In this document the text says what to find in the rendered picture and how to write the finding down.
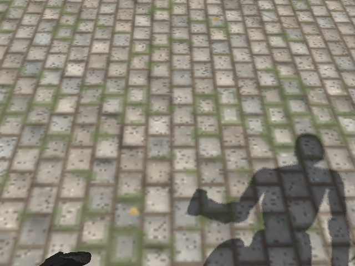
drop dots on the left robot hand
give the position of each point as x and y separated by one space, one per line
68 259

